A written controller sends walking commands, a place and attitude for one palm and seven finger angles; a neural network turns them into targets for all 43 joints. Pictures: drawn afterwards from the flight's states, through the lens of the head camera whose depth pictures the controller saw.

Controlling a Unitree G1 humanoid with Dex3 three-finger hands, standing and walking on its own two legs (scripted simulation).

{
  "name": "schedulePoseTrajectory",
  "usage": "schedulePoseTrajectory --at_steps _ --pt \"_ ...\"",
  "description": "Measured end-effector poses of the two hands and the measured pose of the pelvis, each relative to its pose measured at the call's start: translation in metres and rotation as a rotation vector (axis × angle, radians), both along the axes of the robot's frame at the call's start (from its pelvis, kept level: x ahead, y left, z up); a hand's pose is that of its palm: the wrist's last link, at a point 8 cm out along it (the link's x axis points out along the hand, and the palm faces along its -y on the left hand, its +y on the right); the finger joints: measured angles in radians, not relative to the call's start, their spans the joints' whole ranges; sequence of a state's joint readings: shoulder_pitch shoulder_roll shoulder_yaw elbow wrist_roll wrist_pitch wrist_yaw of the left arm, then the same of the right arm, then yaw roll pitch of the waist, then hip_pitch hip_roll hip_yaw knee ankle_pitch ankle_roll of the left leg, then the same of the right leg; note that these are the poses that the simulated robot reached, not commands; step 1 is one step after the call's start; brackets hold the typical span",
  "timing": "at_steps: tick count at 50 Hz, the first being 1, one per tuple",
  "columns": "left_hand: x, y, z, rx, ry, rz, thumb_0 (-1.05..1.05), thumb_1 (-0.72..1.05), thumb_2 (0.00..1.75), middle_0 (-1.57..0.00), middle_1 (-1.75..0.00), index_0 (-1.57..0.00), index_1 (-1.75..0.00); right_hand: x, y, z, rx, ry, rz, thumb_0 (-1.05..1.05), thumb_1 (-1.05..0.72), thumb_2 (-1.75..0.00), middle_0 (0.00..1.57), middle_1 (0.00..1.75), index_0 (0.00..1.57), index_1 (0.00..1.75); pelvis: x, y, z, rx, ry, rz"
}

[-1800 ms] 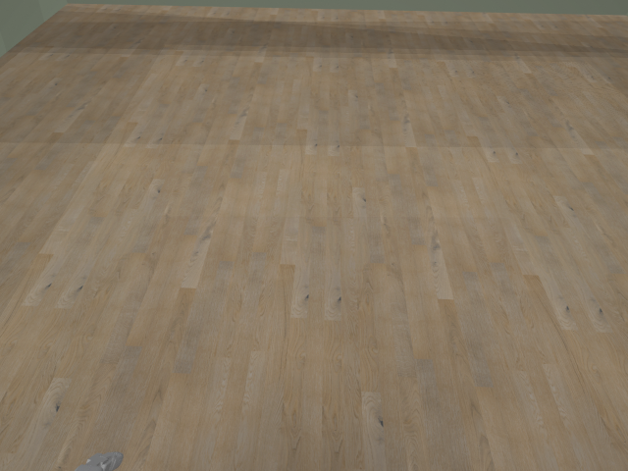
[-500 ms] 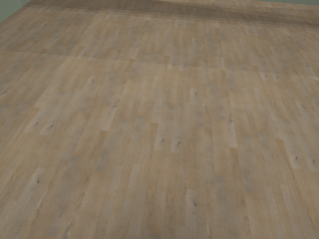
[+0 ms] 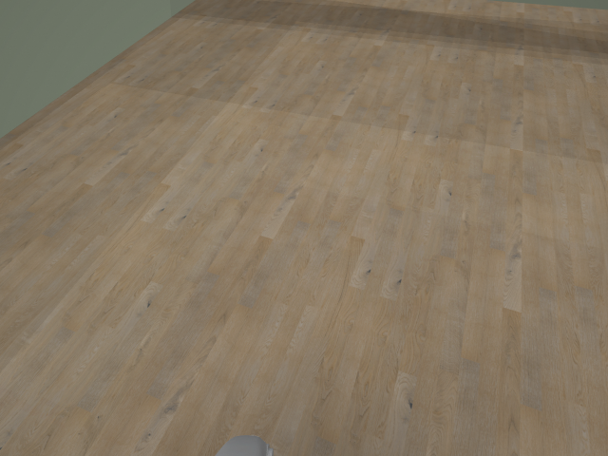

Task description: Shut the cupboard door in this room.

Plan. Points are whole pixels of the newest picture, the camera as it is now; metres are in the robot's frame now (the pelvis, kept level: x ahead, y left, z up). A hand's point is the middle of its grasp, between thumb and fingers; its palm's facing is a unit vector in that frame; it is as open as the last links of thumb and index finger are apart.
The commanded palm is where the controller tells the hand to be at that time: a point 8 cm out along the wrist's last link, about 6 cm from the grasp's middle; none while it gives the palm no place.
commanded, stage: turn or walk to find it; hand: left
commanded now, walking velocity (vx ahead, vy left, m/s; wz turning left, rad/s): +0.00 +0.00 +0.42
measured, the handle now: out of the picture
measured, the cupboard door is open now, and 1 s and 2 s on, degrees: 86 86 86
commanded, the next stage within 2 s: stand and wait in 1.52 s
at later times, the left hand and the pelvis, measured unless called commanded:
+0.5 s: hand out of the picture +0.01 +0.25 -0.17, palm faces +0.24 -0.93 -0.26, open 7.4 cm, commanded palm none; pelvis -0.01 +0.03 +0.00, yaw +12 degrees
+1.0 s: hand out of the picture -0.09 +0.23 -0.19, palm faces +0.45 -0.86 -0.22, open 7.4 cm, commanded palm none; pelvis -0.04 +0.03 -0.02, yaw +26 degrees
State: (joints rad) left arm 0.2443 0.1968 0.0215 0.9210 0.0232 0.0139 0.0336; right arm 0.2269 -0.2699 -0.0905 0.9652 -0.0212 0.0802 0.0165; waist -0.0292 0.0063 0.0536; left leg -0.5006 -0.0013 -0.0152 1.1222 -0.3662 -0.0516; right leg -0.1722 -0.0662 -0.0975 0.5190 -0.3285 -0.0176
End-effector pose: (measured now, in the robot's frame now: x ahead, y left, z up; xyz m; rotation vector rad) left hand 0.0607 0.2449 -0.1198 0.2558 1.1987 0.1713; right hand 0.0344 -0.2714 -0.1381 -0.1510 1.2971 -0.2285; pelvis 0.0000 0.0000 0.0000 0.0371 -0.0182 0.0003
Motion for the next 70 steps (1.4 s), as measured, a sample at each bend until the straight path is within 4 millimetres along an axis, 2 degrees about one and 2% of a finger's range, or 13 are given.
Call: schedulePoseTrajectory --at_steps 5,10,14,18,22,30,36,41,45,50,54,62,70 --pt "-0.035 0.01 -0.011 -0.028 0.046 0.076 0.0 0.91 0.9 -0.2 -0.3 -0.2 -0.3 0.032 0.013 0.005 -0.019 -0.004 0.095 0.01 -0.92 -0.9 0.19 0.3 0.19 0.29 -0.002 0.01 -0.002 -0.002 0.011 0.051" --pt "-0.076 0.036 -0.036 -0.055 0.12 0.169 0.0 0.91 0.9 -0.2 -0.3 -0.2 -0.3 0.074 0.046 0.005 -0.043 -0.083 0.205 0.01 -0.91 -0.9 0.19 0.3 0.19 0.29 -0.004 0.031 -0.015 -0.027 0.023 0.104" --pt "-0.095 0.054 -0.039 -0.046 0.174 0.216 0.01 0.91 0.9 -0.2 -0.3 -0.2 -0.3 0.089 0.073 0.014 -0.035 -0.135 0.253 0.0 -0.91 -0.9 0.19 0.3 0.2 0.29 -0.009 0.037 -0.012 -0.025 0.01 0.116" --pt "-0.091 0.061 -0.029 -0.046 0.135 0.246 0.01 0.91 0.9 -0.2 -0.3 -0.2 -0.3 0.089 0.089 0.018 -0.014 -0.137 0.283 0.0 -0.91 -0.9 0.2 0.3 0.2 0.29 -0.011 0.039 -0.005 -0.041 0.002 0.147" --pt "-0.078 0.06 -0.019 -0.037 0.068 0.257 0.01 0.91 0.9 -0.2 -0.3 -0.2 -0.3 0.084 0.092 0.014 0.015 -0.121 0.298 0.0 -0.91 -0.89 0.2 0.3 0.2 0.3 -0.012 0.036 -0.002 -0.044 -0.001 0.178" --pt "-0.055 0.033 -0.006 0.013 -0.068 0.265 0.0 0.91 0.9 -0.2 -0.3 -0.2 -0.3 0.072 0.063 -0.014 0.061 -0.067 0.3 0.0 -0.91 -0.89 0.2 0.3 0.2 0.3 -0.013 0.01 -0.012 -0.021 -0.002 0.246" --pt "-0.077 0.011 0.002 0.005 -0.071 0.316 0.0 0.91 0.9 -0.2 -0.3 -0.2 -0.3 0.069 0.044 -0.011 0.047 -0.009 0.335 0.01 -0.91 -0.9 0.2 0.3 0.2 0.29 -0.018 0.002 -0.005 -0.009 -0.017 0.314" --pt "-0.103 0.004 -0.004 -0.024 -0.029 0.367 0.0 0.91 0.9 -0.2 -0.3 -0.2 -0.3 0.069 0.044 -0.003 0.024 0.019 0.376 0.01 -0.91 -0.9 0.19 0.3 0.19 0.29 -0.022 0.003 -0.001 -0.007 -0.013 0.363" --pt "-0.131 0.009 -0.016 -0.05 0.001 0.424 0.0 0.91 0.9 -0.2 -0.3 -0.2 -0.3 0.075 0.058 0.002 -0.001 0.024 0.434 0.01 -0.91 -0.9 0.19 0.3 0.19 0.29 -0.029 0.011 -0.004 -0.017 -0.007 0.403" --pt "-0.175 0.025 -0.042 -0.082 0.057 0.509 0.0 0.91 0.9 -0.2 -0.3 -0.2 -0.3 0.087 0.09 0.003 -0.029 -0.037 0.513 0.01 -0.91 -0.9 0.19 0.3 0.19 0.29 -0.041 0.028 -0.017 -0.036 -0.001 0.448" --pt "-0.195 0.034 -0.039 -0.085 0.109 0.546 0.01 0.91 0.9 -0.2 -0.3 -0.2 -0.3 0.086 0.11 0.012 -0.024 -0.065 0.545 0.0 -0.91 -0.9 0.19 0.3 0.2 0.29 -0.046 0.033 -0.01 -0.043 0.0 0.463" --pt "-0.191 0.039 -0.018 -0.058 0.046 0.588 0.01 0.91 0.9 -0.2 -0.3 -0.2 -0.3 0.085 0.126 0.013 0.017 -0.053 0.595 0.0 -0.91 -0.9 0.2 0.3 0.2 0.3 -0.049 0.031 0.001 -0.052 0.005 0.525" --pt "-0.165 0.019 -0.005 0.01 -0.072 0.607 0.0 0.91 0.9 -0.2 -0.3 -0.2 -0.3 0.095 0.101 -0.012 0.059 -0.016 0.627 0.0 -0.91 -0.89 0.2 0.3 0.2 0.3 -0.043 0.004 -0.009 -0.028 0.012 0.599"
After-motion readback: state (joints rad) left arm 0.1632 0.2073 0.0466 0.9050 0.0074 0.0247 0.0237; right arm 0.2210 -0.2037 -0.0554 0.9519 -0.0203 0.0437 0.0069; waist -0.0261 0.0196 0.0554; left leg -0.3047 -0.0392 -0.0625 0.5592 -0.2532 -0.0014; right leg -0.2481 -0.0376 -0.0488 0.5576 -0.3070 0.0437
